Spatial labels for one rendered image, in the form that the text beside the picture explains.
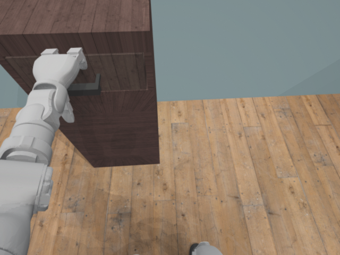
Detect robot left hand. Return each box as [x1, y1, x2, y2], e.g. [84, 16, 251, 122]
[32, 47, 88, 123]

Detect left robot forearm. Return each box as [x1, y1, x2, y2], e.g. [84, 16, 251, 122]
[0, 80, 67, 166]

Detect robot right shin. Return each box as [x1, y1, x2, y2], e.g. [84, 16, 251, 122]
[196, 242, 210, 249]

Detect drawer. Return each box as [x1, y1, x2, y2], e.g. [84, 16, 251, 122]
[6, 52, 147, 91]

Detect handle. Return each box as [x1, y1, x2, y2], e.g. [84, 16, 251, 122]
[67, 73, 101, 96]

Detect left robot upper arm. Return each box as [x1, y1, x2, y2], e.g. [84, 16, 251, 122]
[0, 159, 54, 255]

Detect cabinet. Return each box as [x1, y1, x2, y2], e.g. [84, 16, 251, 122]
[0, 0, 160, 168]

